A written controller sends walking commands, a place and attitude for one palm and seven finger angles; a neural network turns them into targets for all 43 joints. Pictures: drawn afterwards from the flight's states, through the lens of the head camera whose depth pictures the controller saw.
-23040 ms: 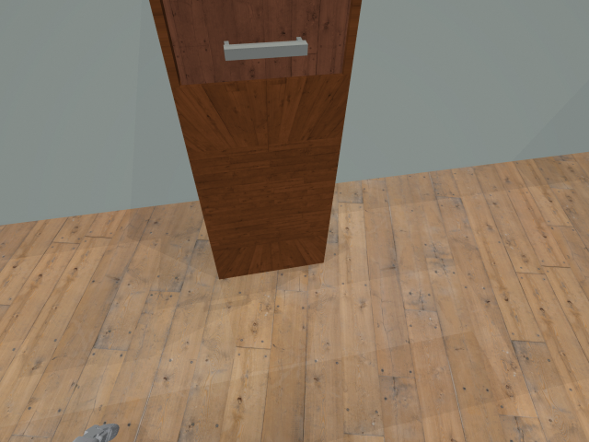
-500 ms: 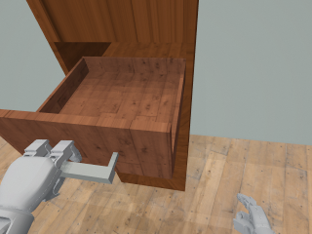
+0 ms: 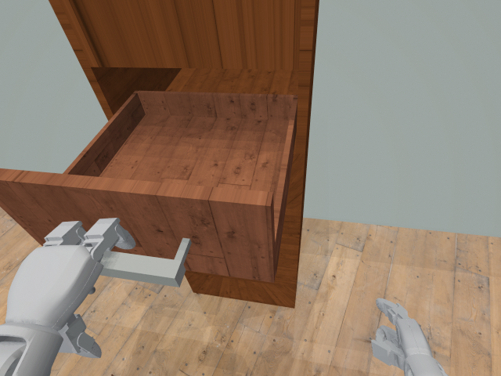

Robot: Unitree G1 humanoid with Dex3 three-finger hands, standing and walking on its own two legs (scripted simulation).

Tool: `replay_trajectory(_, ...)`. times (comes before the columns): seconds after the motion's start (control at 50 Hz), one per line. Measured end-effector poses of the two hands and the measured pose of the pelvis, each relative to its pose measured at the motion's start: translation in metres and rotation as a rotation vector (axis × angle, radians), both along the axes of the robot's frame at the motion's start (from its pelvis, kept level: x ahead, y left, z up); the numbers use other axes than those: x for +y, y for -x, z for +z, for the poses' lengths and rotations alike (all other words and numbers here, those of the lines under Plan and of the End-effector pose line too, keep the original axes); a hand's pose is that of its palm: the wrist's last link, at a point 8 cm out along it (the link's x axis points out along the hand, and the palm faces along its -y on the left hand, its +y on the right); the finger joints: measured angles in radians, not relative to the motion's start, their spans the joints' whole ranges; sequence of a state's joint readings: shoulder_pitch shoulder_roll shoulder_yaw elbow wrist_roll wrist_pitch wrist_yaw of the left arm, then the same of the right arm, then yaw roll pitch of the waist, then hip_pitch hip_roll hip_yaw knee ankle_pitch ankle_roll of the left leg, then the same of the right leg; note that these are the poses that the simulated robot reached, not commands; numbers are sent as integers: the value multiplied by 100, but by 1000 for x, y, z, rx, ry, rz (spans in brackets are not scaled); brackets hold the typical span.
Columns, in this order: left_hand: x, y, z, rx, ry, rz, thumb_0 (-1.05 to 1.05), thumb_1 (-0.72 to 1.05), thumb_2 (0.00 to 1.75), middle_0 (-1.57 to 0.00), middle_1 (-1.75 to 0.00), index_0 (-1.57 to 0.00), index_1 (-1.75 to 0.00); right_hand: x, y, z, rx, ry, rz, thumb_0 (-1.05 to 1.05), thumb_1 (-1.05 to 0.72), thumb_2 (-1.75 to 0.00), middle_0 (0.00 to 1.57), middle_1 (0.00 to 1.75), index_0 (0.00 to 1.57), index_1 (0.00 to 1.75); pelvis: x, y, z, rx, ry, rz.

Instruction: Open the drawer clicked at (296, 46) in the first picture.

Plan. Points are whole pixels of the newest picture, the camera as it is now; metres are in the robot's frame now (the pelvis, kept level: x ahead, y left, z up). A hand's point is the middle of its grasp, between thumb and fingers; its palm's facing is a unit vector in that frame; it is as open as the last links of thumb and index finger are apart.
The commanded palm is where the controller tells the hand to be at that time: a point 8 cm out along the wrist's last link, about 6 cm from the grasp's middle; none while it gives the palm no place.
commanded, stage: lift the hand off the handle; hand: left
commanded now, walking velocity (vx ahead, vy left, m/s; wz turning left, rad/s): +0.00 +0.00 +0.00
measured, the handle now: (122, 251) +0.22 +0.21 +0.15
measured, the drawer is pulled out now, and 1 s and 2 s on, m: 0.30 0.30 0.30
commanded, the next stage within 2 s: draw the hand back to the body in 1.54 s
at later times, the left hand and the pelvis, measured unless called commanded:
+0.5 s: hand (87, 279) +0.18 +0.23 +0.14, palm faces +0.09 -0.07 -0.99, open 13.2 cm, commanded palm +0.16 +0.23 +0.22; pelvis -0.02 +0.00 +0.00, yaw +1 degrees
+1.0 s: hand (69, 248) +0.19 +0.23 +0.21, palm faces +0.17 -0.03 -0.99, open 13.1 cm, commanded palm +0.16 +0.23 +0.29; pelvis -0.04 +0.00 +0.00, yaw +2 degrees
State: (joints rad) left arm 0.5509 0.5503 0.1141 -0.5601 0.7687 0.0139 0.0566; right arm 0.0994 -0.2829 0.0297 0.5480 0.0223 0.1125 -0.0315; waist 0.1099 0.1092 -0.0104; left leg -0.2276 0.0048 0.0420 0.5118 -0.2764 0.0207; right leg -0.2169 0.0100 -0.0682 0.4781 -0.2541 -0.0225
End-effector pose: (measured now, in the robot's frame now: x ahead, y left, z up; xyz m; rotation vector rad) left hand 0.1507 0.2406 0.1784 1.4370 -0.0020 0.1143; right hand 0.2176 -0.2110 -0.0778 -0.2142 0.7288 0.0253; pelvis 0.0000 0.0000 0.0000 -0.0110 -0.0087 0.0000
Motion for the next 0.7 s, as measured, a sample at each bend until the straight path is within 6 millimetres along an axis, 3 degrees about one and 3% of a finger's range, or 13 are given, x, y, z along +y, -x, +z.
replay_trajectory(0.22,-4,-2,-1,-53,-37,38,0,-49,30,-32,-121,-39,-127,9,12,-12,51,-1,35,1,-90,-90,20,30,20,30,0,7,-1,-12,-6,12)
replay_trajectory(0.42,-3,-6,7,-4,-57,30,0,-49,30,-34,-121,-42,-128,29,9,-3,-7,-53,65,1,-90,-90,20,30,20,30,-2,17,2,-53,-10,19)
replay_trajectory(0.7,-8,-5,42,-62,-70,-40,0,-49,30,-38,-123,-42,-125,24,7,8,-63,-47,78,1,-90,-90,20,30,20,30,-3,27,4,-79,-12,25)
